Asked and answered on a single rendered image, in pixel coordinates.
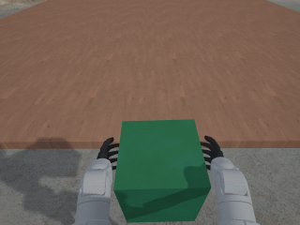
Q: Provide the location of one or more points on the carton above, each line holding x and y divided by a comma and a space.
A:
160, 175

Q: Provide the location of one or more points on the right robot forearm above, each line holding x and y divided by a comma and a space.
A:
232, 193

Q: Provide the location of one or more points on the robot left hand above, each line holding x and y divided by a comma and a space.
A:
104, 151

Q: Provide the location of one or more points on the left robot forearm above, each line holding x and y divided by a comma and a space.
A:
94, 197

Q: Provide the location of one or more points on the robot right hand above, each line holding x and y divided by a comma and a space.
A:
214, 151

